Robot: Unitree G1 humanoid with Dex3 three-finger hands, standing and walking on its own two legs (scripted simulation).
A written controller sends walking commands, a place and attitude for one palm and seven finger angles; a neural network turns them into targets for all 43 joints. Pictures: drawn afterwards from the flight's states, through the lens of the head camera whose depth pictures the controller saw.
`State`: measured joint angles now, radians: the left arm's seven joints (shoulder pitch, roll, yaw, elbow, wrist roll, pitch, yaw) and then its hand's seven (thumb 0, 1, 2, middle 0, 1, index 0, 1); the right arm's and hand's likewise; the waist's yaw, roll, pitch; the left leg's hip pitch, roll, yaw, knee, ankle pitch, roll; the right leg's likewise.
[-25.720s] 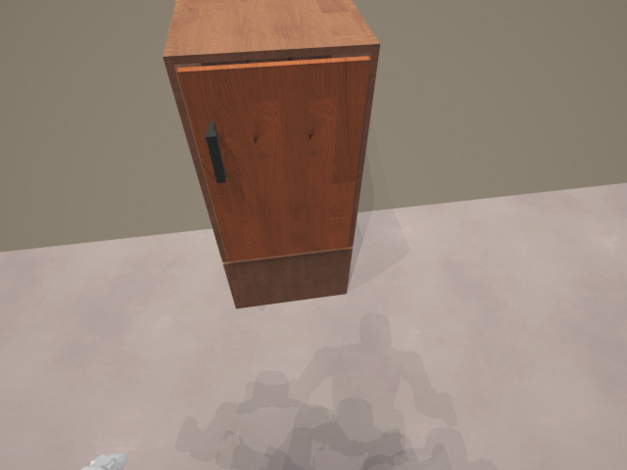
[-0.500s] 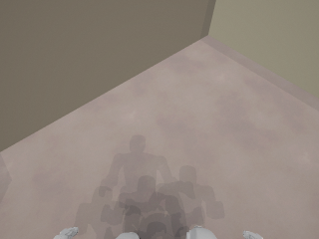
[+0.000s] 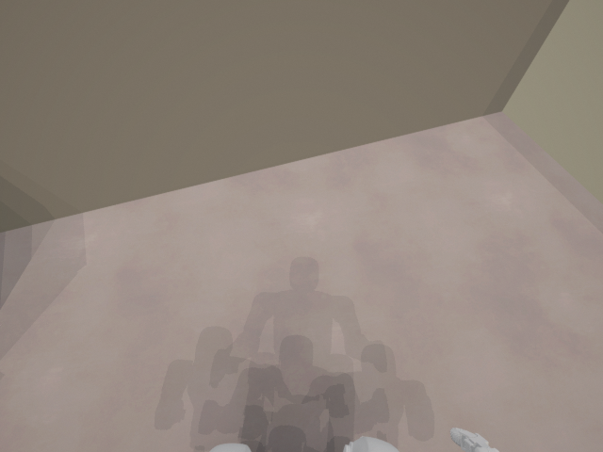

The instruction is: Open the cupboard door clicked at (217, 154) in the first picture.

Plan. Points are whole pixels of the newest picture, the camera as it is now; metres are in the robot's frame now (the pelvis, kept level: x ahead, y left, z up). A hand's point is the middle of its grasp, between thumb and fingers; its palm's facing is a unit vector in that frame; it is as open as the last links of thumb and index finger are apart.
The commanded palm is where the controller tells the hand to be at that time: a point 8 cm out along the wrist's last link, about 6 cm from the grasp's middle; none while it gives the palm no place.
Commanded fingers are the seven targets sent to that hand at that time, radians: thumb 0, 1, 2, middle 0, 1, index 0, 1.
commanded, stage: turn to face it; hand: left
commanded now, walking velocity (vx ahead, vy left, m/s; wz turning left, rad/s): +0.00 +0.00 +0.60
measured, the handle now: out of the picture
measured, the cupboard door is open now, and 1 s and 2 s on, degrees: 46 46 46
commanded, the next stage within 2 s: take the last steps up to it in 1.84 s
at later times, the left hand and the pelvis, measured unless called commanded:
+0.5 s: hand out of the picture +0.02 +0.15 -0.15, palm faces +0.31 -0.92 -0.23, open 7.4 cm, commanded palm none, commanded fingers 0.00 0.90 0.90 -0.20 -0.30 -0.20 -0.30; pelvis +0.00 -0.05 +0.01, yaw +18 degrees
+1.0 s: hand out of the picture -0.02 +0.16 -0.14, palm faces +0.56 -0.77 -0.30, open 7.4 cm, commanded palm none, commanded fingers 0.00 0.90 0.90 -0.20 -0.30 -0.20 -0.30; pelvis +0.01 -0.08 +0.00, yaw +35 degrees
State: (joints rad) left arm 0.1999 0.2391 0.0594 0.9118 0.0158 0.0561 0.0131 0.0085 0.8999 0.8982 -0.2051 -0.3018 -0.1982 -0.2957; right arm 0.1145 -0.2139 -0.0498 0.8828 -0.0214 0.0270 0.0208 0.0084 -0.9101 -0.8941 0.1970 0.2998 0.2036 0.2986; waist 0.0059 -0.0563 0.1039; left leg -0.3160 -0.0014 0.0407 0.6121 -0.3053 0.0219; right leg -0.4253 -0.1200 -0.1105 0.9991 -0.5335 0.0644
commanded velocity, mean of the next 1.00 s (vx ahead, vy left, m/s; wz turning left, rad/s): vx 0.00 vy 0.00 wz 0.60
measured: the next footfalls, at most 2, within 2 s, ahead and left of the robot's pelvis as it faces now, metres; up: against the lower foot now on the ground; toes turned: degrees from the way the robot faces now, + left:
right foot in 0.24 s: +0.06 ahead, -0.16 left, +0.00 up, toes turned +5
left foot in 0.58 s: +0.01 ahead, +0.08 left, +0.00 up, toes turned +26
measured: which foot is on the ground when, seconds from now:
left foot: down 0.00-0.24, up 0.26-0.56, down 0.58-0.94, up 0.96-1.00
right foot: up 0.00-0.22, down 0.24-0.58, up 0.60-0.92, down 0.94-1.00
